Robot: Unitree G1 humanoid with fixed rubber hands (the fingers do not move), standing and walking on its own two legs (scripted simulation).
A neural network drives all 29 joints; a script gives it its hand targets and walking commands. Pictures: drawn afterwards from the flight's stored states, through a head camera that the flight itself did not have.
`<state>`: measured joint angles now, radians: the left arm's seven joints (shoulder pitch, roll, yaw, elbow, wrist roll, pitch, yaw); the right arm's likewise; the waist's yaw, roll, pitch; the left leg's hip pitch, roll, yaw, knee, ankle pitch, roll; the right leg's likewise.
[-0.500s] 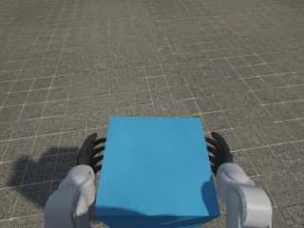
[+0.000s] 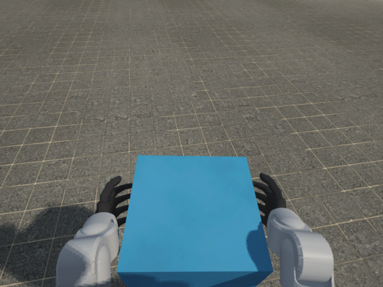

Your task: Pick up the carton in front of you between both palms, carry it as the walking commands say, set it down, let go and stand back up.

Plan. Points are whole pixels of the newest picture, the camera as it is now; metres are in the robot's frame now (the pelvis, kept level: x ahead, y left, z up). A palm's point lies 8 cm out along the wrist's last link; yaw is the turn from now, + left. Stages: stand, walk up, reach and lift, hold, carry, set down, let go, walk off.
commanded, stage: carry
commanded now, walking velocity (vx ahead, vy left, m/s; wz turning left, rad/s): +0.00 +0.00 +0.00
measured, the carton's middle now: (190, 233) +0.24 +0.00 +0.03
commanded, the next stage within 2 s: hold in 1.58 s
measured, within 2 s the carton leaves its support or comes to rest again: neither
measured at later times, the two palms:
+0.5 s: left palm (104, 224) +0.23 +0.16 +0.09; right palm (270, 221) +0.23 -0.14 +0.09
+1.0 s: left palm (113, 233) +0.24 +0.15 +0.03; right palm (263, 231) +0.24 -0.15 +0.03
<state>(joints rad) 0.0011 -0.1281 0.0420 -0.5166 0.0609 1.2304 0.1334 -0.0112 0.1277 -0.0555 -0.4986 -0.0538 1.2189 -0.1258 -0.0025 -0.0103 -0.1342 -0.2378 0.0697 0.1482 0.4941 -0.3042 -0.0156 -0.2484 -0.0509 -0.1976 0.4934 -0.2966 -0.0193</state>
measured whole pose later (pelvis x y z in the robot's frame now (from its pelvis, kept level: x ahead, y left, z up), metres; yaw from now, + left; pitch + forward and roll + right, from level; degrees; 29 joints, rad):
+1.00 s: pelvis -0.03 +0.01 +0.00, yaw +0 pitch +3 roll +0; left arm -0.10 -0.13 0.10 0.05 0.20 0.79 0.04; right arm -0.12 0.13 -0.12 0.06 -0.20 0.79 -0.04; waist 0.00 0.00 -0.10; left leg -0.27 0.06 0.16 0.49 -0.26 0.00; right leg -0.28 -0.06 -0.19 0.48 -0.24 -0.02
